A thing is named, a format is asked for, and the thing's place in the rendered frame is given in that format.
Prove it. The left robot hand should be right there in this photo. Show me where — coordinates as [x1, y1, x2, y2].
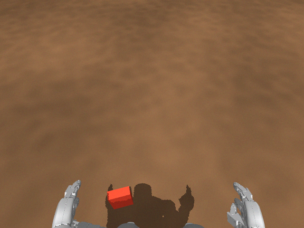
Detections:
[52, 180, 106, 228]

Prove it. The carton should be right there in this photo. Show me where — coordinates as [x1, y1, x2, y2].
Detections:
[107, 186, 133, 209]

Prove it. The right robot hand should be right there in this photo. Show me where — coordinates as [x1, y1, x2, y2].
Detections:
[227, 182, 265, 228]

